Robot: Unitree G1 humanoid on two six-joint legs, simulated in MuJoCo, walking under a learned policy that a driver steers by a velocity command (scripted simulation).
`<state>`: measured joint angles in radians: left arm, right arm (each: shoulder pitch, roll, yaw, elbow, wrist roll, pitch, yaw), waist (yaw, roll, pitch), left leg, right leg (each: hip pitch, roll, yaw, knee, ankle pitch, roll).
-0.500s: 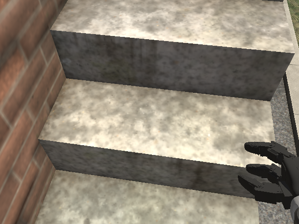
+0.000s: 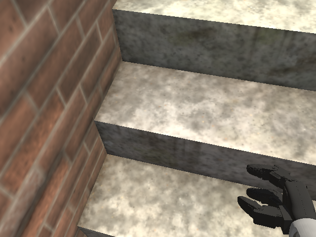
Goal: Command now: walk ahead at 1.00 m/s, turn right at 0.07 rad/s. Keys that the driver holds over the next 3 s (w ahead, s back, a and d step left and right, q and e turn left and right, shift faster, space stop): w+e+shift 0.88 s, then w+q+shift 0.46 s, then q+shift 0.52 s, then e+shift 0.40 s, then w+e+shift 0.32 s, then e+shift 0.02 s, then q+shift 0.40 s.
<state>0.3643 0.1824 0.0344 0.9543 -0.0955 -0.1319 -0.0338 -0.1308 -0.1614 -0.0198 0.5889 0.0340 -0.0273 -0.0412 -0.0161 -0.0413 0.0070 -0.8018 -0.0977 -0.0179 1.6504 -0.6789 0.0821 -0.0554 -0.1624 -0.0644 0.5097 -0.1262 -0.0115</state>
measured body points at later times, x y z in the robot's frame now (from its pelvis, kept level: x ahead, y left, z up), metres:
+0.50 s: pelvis +0.06 +0.09 +0.11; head +0.19 +0.18 +0.53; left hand -0.02 +0.33 -0.05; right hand +0.51 +0.14 +0.27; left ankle +0.11 +0.32 -0.57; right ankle +0.09 -0.07 -0.53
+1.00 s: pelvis +0.06 -0.02 +0.10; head +0.06 -0.04 +0.55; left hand +0.30 +0.20 +0.02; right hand +0.11 -0.37 +0.04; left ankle +0.11 +0.28 -0.49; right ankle +0.05 -0.17 -0.57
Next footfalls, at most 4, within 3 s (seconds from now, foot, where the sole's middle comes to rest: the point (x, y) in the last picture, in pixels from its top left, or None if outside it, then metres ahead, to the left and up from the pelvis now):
0.24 right None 0.13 -0.05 -0.61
0.48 left None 0.15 0.31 -0.61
0.96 right None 0.08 -0.20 -0.61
1.64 left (181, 222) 0.37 -0.02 -0.41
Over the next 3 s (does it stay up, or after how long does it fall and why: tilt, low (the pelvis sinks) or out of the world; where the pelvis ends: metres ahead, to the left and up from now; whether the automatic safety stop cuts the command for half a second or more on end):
stays up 0.55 -0.16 0.55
